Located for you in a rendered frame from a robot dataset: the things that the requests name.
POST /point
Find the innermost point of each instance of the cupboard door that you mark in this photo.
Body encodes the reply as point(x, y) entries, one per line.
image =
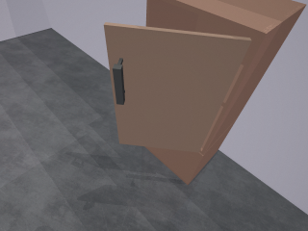
point(175, 82)

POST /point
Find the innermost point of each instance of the handle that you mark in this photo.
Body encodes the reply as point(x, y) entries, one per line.
point(119, 82)

